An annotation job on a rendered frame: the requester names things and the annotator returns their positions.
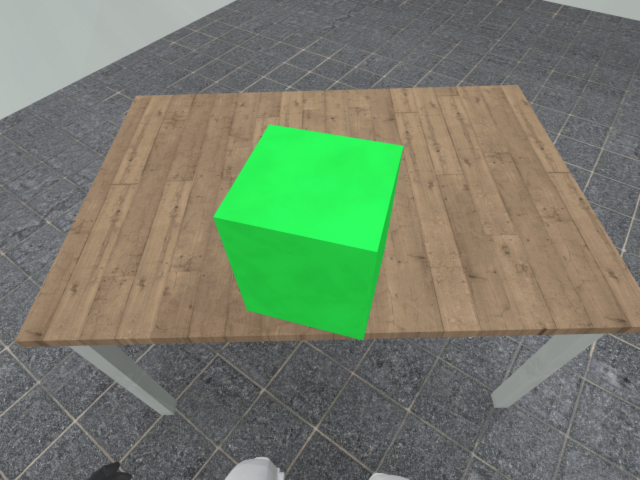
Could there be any carton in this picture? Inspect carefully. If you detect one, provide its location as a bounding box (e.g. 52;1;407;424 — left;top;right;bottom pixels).
213;124;403;340

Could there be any left robot thigh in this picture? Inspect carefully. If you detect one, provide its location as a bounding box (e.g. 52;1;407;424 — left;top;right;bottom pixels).
225;459;285;480

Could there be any table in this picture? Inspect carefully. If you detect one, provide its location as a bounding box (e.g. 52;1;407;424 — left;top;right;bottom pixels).
15;85;640;415

